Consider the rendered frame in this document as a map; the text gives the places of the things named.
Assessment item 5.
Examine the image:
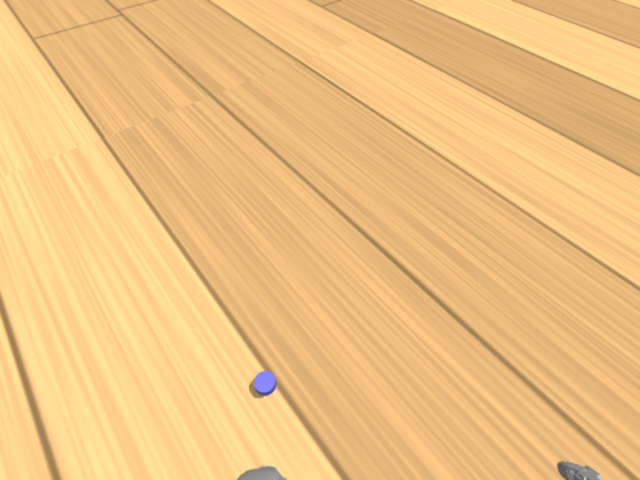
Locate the tin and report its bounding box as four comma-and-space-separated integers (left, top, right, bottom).
254, 371, 276, 396

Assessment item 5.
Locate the right robot hand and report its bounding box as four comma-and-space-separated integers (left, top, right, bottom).
557, 461, 602, 480

